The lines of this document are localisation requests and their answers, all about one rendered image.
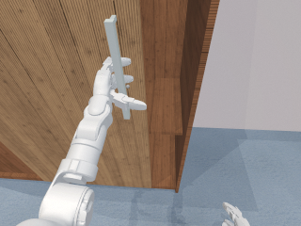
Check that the left robot forearm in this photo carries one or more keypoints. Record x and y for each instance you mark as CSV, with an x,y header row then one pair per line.
x,y
80,164

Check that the left robot hand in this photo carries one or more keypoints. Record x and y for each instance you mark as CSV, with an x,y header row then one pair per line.
x,y
105,84

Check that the handle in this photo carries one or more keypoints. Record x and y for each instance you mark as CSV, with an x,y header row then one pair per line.
x,y
113,43

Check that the robot left upper arm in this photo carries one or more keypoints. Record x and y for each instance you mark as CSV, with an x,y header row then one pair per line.
x,y
65,205

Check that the right robot hand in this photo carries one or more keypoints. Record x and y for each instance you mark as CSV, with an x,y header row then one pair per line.
x,y
235,215

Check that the wardrobe door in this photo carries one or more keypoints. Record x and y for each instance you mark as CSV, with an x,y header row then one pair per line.
x,y
9,162
50,53

